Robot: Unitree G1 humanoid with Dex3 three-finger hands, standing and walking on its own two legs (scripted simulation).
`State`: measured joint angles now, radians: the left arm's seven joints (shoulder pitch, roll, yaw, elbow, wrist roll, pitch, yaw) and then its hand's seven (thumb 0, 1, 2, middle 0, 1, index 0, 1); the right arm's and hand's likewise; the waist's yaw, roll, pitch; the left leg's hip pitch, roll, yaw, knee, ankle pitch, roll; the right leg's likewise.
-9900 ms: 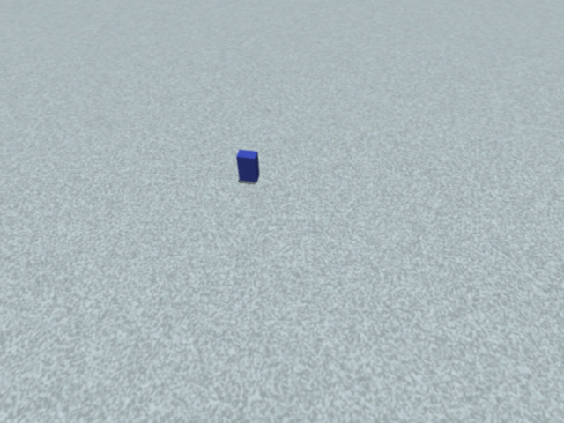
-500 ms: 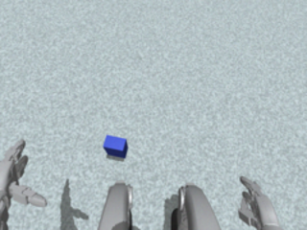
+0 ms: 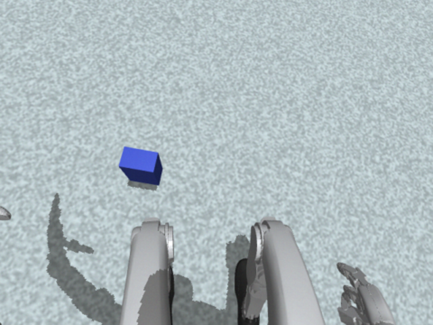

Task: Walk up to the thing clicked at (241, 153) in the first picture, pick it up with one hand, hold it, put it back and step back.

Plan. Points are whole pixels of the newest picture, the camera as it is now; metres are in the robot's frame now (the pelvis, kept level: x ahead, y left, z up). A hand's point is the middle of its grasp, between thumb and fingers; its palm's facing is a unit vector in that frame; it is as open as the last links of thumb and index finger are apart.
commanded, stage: go down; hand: left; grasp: from the side
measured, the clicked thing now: (143, 167) +0.49 +0.21 -0.40
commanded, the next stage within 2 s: approach in 1.18 s
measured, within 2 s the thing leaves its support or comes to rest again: neither
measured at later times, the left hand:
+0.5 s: hand out of the picture +0.38 +0.41 -0.06, palm faces +0.19 -0.97 -0.12, open 17.2 cm
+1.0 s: hand out of the picture +0.39 +0.41 -0.08, palm faces +0.20 -0.98 -0.10, open 17.2 cm
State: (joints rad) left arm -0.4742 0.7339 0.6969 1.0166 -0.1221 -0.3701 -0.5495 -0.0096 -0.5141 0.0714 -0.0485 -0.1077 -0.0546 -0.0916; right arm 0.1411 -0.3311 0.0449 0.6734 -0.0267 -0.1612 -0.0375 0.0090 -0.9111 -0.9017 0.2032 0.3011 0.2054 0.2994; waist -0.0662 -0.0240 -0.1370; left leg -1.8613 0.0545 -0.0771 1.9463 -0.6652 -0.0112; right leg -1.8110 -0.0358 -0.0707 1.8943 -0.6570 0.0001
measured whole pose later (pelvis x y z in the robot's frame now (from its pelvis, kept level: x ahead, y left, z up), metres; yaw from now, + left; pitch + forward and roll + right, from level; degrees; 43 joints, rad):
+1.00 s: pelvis -0.01 +0.00 -0.09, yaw -2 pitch +32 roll -7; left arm -0.65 0.91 0.82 1.10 -0.14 -0.36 -0.68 -0.01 -0.46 0.09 -0.03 -0.09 -0.03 -0.08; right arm 0.13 -0.36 0.10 0.68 -0.05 -0.15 -0.02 0.01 -0.93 -0.91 0.20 0.30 0.21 0.30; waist -0.09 -0.03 -0.08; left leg -2.13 0.04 -0.12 2.25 -0.68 -0.01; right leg -2.06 -0.04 -0.08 2.18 -0.67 0.01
